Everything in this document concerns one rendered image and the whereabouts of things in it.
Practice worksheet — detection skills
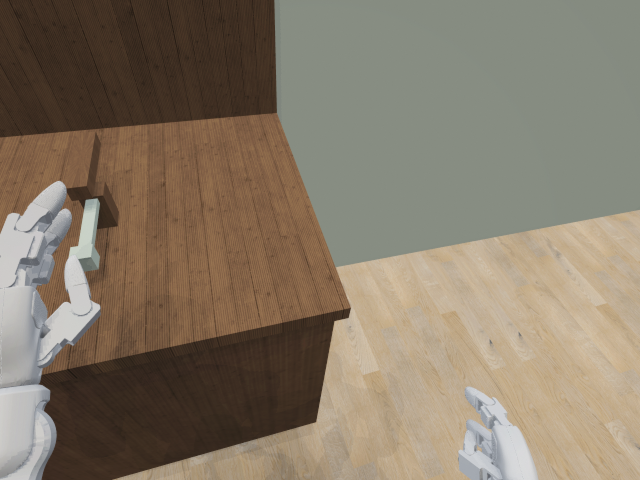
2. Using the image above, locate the right robot hand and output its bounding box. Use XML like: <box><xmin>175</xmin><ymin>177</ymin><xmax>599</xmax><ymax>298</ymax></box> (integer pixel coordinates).
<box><xmin>458</xmin><ymin>386</ymin><xmax>538</xmax><ymax>480</ymax></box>

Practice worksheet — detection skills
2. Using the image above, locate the counter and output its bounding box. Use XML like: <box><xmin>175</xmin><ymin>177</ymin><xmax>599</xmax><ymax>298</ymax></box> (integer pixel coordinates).
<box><xmin>0</xmin><ymin>0</ymin><xmax>351</xmax><ymax>480</ymax></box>

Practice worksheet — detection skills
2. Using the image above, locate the robot left forearm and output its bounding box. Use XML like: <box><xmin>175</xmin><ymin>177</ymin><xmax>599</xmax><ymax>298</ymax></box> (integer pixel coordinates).
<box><xmin>0</xmin><ymin>385</ymin><xmax>57</xmax><ymax>480</ymax></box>

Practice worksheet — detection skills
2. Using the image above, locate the left robot hand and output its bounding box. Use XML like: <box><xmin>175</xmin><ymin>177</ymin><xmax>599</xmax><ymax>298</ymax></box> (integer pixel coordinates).
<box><xmin>0</xmin><ymin>181</ymin><xmax>101</xmax><ymax>388</ymax></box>

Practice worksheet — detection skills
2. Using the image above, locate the tap lever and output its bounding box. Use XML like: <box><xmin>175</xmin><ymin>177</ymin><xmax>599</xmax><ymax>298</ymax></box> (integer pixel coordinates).
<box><xmin>69</xmin><ymin>198</ymin><xmax>100</xmax><ymax>272</ymax></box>

